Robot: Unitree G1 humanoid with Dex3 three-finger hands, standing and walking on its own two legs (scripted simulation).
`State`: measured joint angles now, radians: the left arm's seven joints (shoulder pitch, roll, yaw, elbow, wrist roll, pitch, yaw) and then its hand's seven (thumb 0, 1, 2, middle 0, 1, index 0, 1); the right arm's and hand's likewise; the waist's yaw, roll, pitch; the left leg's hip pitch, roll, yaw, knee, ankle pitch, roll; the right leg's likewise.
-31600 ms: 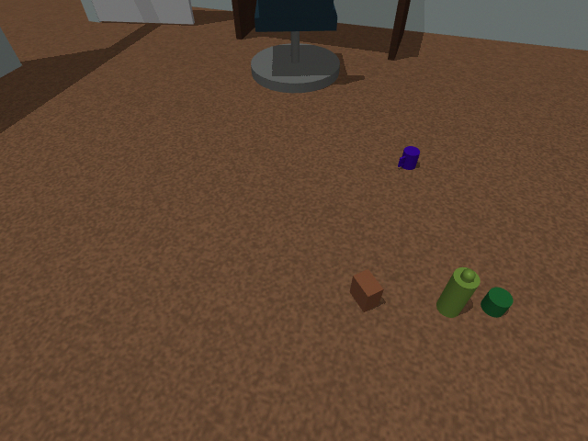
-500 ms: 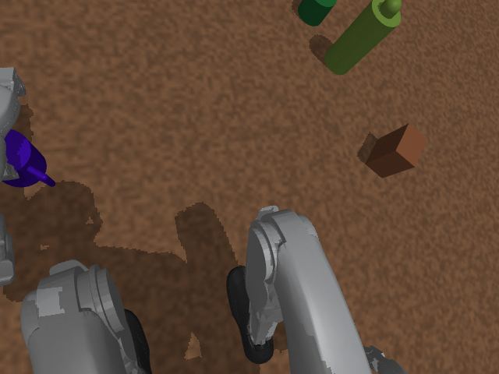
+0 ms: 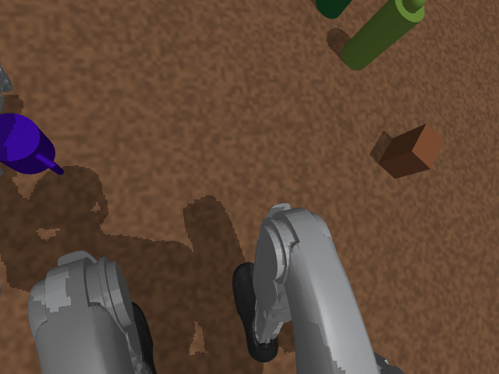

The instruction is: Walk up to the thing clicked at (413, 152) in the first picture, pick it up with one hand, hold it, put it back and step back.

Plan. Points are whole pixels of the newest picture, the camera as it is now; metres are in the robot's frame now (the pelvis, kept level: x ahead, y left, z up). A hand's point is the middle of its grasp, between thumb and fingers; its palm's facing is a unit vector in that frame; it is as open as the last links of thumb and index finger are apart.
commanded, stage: rest palm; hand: left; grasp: from above
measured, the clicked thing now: (30, 151) +0.51 +0.28 -0.27
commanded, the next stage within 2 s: close in 1.04 s
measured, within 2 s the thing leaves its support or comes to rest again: neither
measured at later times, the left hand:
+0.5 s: hand (18, 142) +0.50 +0.28 -0.22, palm faces -0.46 -0.09 -0.88, open 14.0 cm
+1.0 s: hand (17, 150) +0.50 +0.29 -0.24, palm faces -0.47 -0.13 -0.87, open 13.5 cm
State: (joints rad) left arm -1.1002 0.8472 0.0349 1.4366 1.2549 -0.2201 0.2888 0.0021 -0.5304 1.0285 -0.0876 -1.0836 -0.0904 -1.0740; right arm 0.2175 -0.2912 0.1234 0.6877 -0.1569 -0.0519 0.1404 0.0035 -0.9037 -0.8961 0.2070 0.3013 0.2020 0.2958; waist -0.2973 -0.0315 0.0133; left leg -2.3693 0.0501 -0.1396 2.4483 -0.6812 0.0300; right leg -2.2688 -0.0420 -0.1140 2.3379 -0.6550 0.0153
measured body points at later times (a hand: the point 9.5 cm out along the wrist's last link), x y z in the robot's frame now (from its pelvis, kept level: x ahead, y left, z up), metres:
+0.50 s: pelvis +0.00 +0.00 -0.01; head +0.28 +0.08 +0.33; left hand +0.52 +0.28 -0.17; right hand +0.00 -0.26 -0.08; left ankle +0.07 +0.12 -0.29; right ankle +0.11 -0.12 -0.29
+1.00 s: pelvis +0.01 +0.00 -0.02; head +0.29 +0.10 +0.32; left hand +0.52 +0.29 -0.19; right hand +0.03 -0.26 -0.07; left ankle +0.07 +0.12 -0.29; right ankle +0.11 -0.12 -0.29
